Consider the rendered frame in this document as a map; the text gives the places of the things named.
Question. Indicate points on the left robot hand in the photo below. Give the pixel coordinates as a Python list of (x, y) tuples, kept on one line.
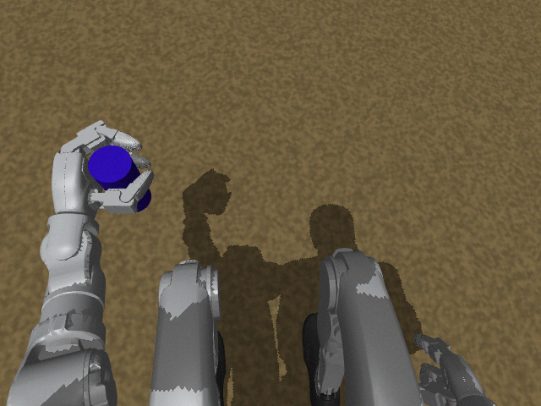
[(74, 189)]

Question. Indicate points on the can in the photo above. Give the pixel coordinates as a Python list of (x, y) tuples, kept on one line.
[(113, 168)]

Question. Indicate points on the left robot arm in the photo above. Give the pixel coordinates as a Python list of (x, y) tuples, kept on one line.
[(65, 363)]

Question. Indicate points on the right robot hand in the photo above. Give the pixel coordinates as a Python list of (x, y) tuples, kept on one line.
[(446, 385)]

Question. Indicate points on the right robot foot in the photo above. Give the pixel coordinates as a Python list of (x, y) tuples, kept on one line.
[(311, 350)]

